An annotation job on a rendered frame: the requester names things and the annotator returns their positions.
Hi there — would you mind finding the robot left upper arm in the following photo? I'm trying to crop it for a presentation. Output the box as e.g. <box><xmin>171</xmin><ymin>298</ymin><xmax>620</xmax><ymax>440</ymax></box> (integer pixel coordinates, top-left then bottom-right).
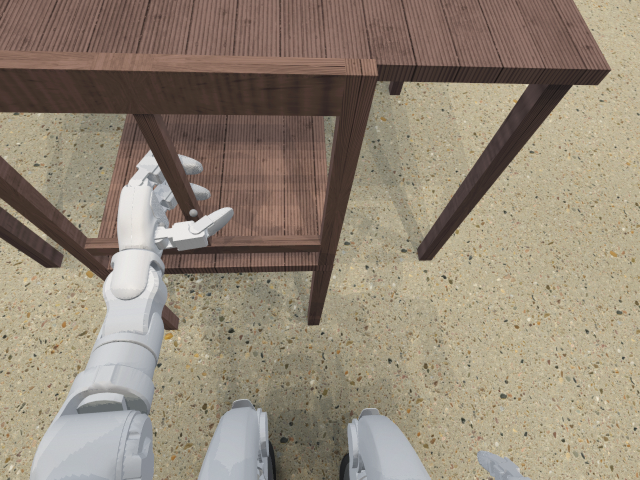
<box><xmin>34</xmin><ymin>410</ymin><xmax>154</xmax><ymax>480</ymax></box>

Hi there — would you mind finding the chair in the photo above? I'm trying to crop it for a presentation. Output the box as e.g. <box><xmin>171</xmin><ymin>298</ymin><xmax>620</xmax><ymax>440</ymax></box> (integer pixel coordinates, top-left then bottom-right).
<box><xmin>0</xmin><ymin>50</ymin><xmax>378</xmax><ymax>330</ymax></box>

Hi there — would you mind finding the robot left hand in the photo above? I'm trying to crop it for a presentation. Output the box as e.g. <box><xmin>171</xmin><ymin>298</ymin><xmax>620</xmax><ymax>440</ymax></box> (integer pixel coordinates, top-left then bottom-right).
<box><xmin>117</xmin><ymin>149</ymin><xmax>234</xmax><ymax>258</ymax></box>

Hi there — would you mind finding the right robot shin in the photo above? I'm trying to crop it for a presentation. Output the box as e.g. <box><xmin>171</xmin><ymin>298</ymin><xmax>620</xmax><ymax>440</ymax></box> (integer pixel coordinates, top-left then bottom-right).
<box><xmin>349</xmin><ymin>408</ymin><xmax>379</xmax><ymax>480</ymax></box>

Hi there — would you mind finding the robot left forearm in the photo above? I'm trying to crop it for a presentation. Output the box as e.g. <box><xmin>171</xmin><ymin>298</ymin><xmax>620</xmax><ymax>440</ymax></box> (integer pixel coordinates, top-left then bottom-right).
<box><xmin>30</xmin><ymin>249</ymin><xmax>168</xmax><ymax>480</ymax></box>

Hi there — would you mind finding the left robot thigh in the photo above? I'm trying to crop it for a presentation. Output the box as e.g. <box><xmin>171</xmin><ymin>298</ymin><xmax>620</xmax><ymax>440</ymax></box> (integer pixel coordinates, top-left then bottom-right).
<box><xmin>197</xmin><ymin>407</ymin><xmax>269</xmax><ymax>480</ymax></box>

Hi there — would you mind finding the robot right hand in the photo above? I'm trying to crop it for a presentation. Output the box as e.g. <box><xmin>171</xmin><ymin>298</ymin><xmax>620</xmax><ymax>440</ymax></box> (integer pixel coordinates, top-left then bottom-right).
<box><xmin>477</xmin><ymin>450</ymin><xmax>531</xmax><ymax>480</ymax></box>

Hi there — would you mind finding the table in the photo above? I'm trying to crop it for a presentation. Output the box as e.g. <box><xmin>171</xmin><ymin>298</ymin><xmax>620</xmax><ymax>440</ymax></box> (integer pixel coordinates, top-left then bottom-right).
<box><xmin>0</xmin><ymin>0</ymin><xmax>611</xmax><ymax>268</ymax></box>

